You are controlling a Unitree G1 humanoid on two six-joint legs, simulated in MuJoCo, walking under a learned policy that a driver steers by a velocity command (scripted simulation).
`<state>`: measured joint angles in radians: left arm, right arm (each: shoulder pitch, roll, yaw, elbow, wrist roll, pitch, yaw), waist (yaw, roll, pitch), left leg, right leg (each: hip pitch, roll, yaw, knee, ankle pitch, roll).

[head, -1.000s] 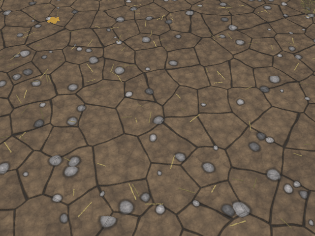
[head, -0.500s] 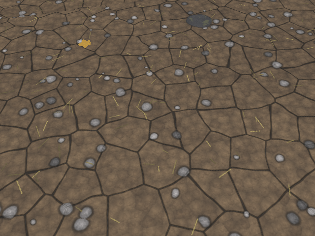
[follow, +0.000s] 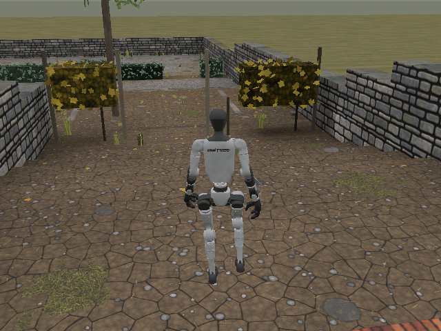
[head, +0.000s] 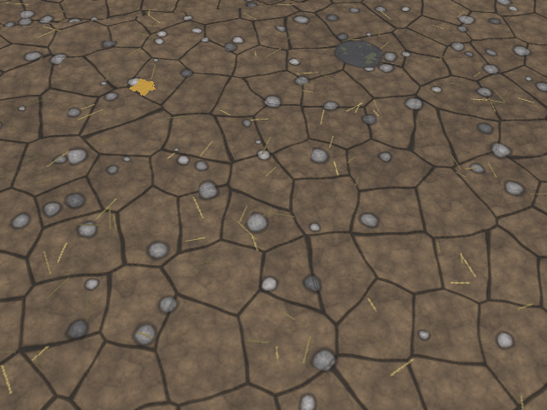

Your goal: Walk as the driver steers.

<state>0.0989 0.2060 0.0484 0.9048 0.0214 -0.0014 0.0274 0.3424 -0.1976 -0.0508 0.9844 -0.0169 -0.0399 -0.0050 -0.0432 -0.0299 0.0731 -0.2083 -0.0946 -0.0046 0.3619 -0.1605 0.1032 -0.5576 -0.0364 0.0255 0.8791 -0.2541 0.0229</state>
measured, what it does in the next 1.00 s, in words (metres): walks ahead, turning left: right foot, then left foot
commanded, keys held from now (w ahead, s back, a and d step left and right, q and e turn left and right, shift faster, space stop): w+q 0.44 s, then q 0.48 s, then no key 0.08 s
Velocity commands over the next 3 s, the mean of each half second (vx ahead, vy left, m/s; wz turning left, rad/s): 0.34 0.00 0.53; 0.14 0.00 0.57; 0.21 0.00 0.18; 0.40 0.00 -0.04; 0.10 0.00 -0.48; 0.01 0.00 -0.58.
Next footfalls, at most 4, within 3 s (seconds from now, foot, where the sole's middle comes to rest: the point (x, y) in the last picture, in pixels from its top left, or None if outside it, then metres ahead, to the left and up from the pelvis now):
0.20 right None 0.13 -0.13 -0.78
0.68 left None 0.31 0.13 -0.78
1.30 right None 0.38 -0.02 -0.78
1.74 left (125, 393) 0.50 0.33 -0.78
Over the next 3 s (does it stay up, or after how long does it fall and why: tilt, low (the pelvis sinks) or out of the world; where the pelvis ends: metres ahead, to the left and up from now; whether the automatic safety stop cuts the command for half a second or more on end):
stays up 0.61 0.36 0.00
